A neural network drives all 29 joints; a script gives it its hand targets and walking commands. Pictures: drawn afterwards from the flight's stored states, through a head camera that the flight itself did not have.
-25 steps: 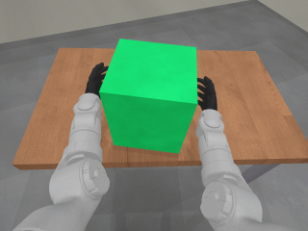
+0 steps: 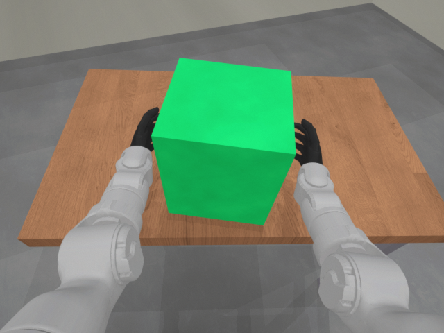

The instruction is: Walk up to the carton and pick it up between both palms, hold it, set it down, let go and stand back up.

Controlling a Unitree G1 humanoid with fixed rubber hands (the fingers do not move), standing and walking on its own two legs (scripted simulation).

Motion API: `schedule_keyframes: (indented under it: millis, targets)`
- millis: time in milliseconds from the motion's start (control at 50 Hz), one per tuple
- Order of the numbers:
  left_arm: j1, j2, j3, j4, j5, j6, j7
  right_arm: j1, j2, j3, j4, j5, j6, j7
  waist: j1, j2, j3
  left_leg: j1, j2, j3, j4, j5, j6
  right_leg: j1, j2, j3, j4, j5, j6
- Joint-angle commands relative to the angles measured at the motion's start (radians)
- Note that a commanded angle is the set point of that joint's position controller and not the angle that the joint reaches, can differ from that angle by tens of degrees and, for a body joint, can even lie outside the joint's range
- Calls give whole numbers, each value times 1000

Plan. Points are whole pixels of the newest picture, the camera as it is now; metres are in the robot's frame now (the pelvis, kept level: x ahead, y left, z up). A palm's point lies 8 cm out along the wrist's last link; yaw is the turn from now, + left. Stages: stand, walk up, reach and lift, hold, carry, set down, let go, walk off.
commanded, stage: set down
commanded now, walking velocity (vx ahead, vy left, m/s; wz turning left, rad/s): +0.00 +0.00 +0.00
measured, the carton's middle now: (224, 148) +0.46 +0.00 +0.04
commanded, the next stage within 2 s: none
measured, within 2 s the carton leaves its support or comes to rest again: neither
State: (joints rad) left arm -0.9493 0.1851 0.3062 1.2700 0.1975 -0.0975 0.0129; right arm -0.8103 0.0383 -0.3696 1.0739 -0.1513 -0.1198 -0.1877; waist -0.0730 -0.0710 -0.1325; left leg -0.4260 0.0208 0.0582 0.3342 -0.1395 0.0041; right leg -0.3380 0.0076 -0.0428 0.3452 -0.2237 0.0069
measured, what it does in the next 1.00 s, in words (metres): shifts its weight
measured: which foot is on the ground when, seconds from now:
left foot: down 0.00-1.00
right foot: down 0.00-1.00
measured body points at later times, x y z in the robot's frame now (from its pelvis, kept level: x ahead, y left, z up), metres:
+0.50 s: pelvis -0.02 +0.00 +0.00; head +0.03 +0.04 +0.45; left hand +0.44 +0.18 +0.07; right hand +0.40 -0.16 +0.07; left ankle +0.00 +0.12 -0.75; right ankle -0.06 -0.11 -0.74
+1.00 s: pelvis -0.06 +0.01 +0.00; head -0.05 +0.04 +0.45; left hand +0.37 +0.18 +0.06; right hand +0.32 -0.17 +0.06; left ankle +0.00 +0.12 -0.75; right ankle -0.06 -0.11 -0.75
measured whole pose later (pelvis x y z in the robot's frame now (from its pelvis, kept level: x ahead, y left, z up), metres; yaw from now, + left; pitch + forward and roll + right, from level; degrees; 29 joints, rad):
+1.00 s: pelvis -0.06 +0.01 +0.00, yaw +0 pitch +6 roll -1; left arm -0.82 0.25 0.14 1.25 0.00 -0.15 -0.05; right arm -0.66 -0.05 -0.02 1.09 0.17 -0.16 -0.24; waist -0.07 -0.07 -0.09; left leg -0.39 0.03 0.06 0.35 -0.07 0.01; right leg -0.29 0.02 -0.04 0.35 -0.16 -0.01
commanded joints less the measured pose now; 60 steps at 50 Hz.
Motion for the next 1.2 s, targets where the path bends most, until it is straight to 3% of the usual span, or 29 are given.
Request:
schedule_keyframes:
  millis: [0,100,180,200,240,300,320,340,380,400,420,480,500,600,640,660,680,740,780,800,840,860,920,980,1020,1040,1060,1120,1180]
  targets:
    - [-537,234,-55,-46,-137,-106,18,-479,-137,192,-20,196,-72,-5,53,114,-573,276,14,23,155,454,-18,89,11,54,76,672,51]
    - [-461,238,-91,-24,-135,-100,-2,-404,-164,194,30,203,-116,-18,36,182,-577,328,9,14,181,562,-49,72,8,42,71,726,51]
    - [-387,281,-64,2,-138,-83,-29,-339,-171,266,44,252,-93,-21,74,116,-473,278,3,33,132,452,-15,151,-2,55,56,706,59]
    - [-376,271,-80,29,-145,-74,-38,-339,-172,290,43,268,-97,-28,55,98,-466,271,1,28,124,432,-9,173,3,58,58,720,59]
    - [-330,212,-130,-54,-163,-85,-39,-295,-176,293,45,285,-119,-29,31,147,-476,341,7,22,125,502,-34,151,17,30,44,698,50]
    - [-352,238,-101,-165,-138,-107,-41,-259,-170,292,-3,297,-137,-31,43,190,-580,409,2,19,155,568,-37,100,13,34,39,707,53]
    - [-328,247,-85,-131,-136,-105,-45,-248,-177,321,-14,310,-149,-37,57,161,-576,409,-1,17,162,585,-37,109,12,37,36,736,52]
    - [-295,209,-112,-133,-146,-107,-38,-228,-202,301,12,293,-163,-34,29,187,-563,436,10,3,154,597,-48,63,24,15,35,692,47]
    - [-242,240,-73,-175,-138,-115,-44,-177,-184,336,-71,306,-172,-36,65,143,-568,453,-1,6,173,598,-34,62,22,33,24,709,54]
    - [-309,228,-81,-242,-138,-131,-37,-212,-175,320,-70,327,-174,-32,59,194,-642,482,-1,18,174,629,-47,63,28,24,29,695,48]
    - [-325,227,-108,-231,-146,-132,-30,-224,-193,313,-77,331,-185,-27,48,235,-670,476,-3,4,186,599,-57,38,27,18,23,637,36]
    - [-195,226,-83,-94,-123,-74,-61,-141,-210,364,34,348,-152,-42,56,157,-457,437,-7,6,137,492,-26,111,12,40,-3,628,39]
    - [-214,236,-82,-82,-135,-78,-62,-158,-198,385,-31,357,-141,-44,74,126,-458,388,-14,15,113,422,-21,150,16,38,-6,566,39]
    - [-197,215,-155,-179,-202,-95,-69,-140,-217,392,-89,401,-141,-54,30,140,-440,460,0,0,112,374,-27,75,21,17,-27,449,38]
    - [-149,230,-131,-146,-179,-69,-72,-113,-193,423,-104,412,-134,-62,82,148,-413,452,-4,5,121,381,-18,98,10,34,-25,456,30]
    - [-208,266,-109,-117,-182,-75,-65,-154,-197,429,-116,413,-113,-55,100,123,-385,397,-9,17,96,286,-8,95,14,32,-35,320,34]
    - [-248,268,-130,-182,-220,-89,-62,-165,-219,398,-104,405,-114,-56,71,137,-395,417,-9,14,92,244,-10,56,17,24,-42,251,28]
    - [-225,267,-165,-255,-271,-118,-38,-163,-194,409,-229,424,-97,-41,97,133,-467,396,1,4,95,183,-1,28,15,14,-32,150,12]
    - [-204,276,-183,-142,-294,-89,-51,-179,-203,446,-241,449,-73,-47,105,71,-346,359,-3,6,99,134,11,45,10,26,-30,114,17]
    - [-222,293,-181,-163,-302,-97,-54,-163,-191,408,-236,405,-65,-57,83,79,-332,341,-10,15,89,75,15,46,0,34,-43,51,22]
    - [-122,273,-173,-234,-284,-90,-54,-85,-167,439,-250,427,-77,-57,102,104,-355,382,-15,16,100,137,2,72,9,28,-29,131,22]
    - [-123,278,-183,-206,-292,-75,-58,-79,-175,440,-260,438,-75,-63,78,104,-329,381,-8,8,93,134,7,73,9,23,-28,129,22]
    - [-158,255,-194,-172,-291,-60,-69,-118,-167,423,-204,417,-52,-64,79,102,-252,361,-8,8,74,24,9,30,2,26,-44,-15,14]
    - [-64,266,-190,-288,-297,-54,-62,-24,-154,463,-328,454,-63,-60,106,108,-297,422,-4,5,77,109,-5,49,12,16,-42,71,14]
    - [9,260,-165,-418,-263,-57,-63,79,-164,431,-317,423,-75,-64,89,131,-360,504,-9,4,79,159,-13,66,17,13,-55,114,11]
    - [-125,292,-174,-338,-284,-53,-67,-65,-169,417,-323,407,-56,-63,91,151,-335,433,-14,4,79,72,-11,5,7,21,-59,20,7]
    - [33,261,-154,-418,-273,-50,-62,77,-142,453,-389,424,-69,-59,110,111,-333,489,-7,1,80,142,-12,62,9,17,-54,93,11]
    - [97,253,-176,-451,-279,-2,-85,148,-156,449,-382,425,-54,-72,76,140,-240,491,-10,-1,73,149,-23,70,2,33,-76,113,11]
    - [76,298,-133,-533,-290,15,-92,126,-142,446,-510,408,-36,-79,117,99,-247,481,-11,17,58,92,1,82,5,37,-76,26,15]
